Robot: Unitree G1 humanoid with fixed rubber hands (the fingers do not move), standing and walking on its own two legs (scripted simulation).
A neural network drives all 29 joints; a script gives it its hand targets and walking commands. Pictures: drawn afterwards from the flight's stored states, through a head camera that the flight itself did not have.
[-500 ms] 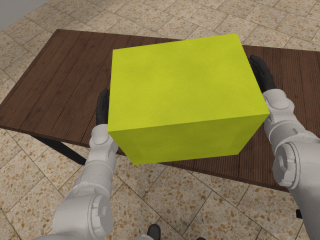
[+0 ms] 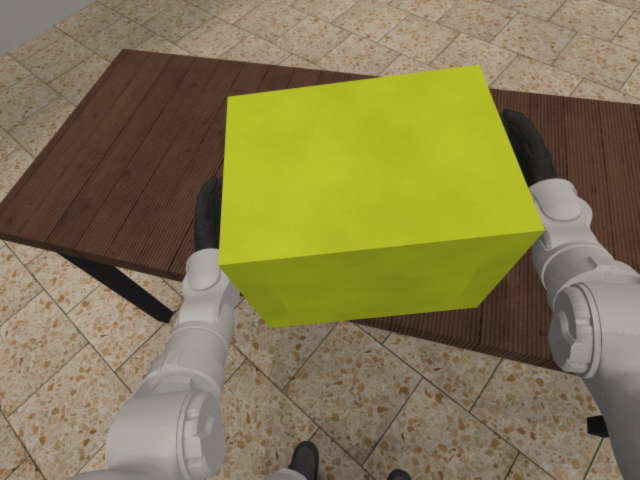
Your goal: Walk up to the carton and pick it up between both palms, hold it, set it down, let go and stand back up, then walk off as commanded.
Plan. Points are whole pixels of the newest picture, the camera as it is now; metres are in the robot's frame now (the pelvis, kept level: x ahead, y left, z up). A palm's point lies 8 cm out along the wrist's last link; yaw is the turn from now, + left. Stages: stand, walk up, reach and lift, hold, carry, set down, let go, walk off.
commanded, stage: reach and lift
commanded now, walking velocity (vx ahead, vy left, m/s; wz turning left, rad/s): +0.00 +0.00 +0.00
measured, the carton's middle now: (362, 211) +0.45 +0.05 +0.01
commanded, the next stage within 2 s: none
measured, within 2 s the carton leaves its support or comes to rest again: leaves its support in 0.22 s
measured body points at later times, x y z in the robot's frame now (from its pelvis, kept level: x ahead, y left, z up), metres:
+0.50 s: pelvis -0.01 -0.01 +0.00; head +0.06 -0.02 +0.44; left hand +0.36 +0.24 +0.04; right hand +0.49 -0.14 +0.09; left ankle +0.03 +0.14 -0.73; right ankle +0.01 -0.11 -0.73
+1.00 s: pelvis +0.00 +0.01 +0.01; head +0.00 +0.01 +0.46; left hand +0.38 +0.24 +0.11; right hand +0.46 -0.16 +0.16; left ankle +0.03 +0.14 -0.73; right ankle +0.01 -0.11 -0.73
